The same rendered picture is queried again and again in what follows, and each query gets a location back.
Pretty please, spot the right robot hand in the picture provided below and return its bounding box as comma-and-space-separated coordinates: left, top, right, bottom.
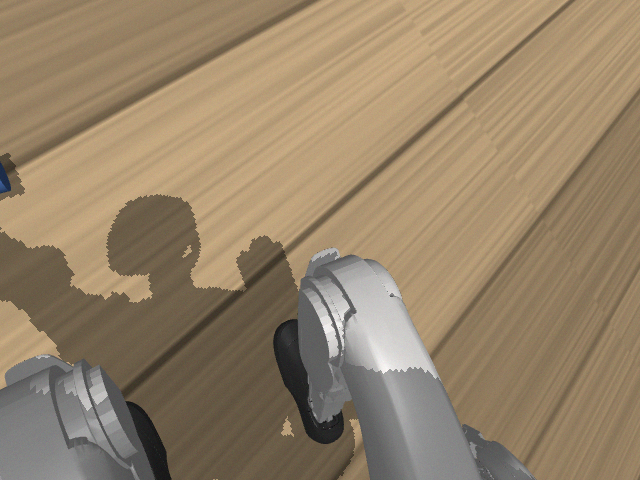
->
462, 424, 536, 480

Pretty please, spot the can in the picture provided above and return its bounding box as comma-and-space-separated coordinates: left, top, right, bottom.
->
0, 162, 11, 193

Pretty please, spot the left robot foot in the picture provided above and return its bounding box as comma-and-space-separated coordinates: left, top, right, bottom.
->
125, 401, 172, 480

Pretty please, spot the right robot foot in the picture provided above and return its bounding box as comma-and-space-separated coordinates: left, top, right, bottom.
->
273, 319, 344, 444

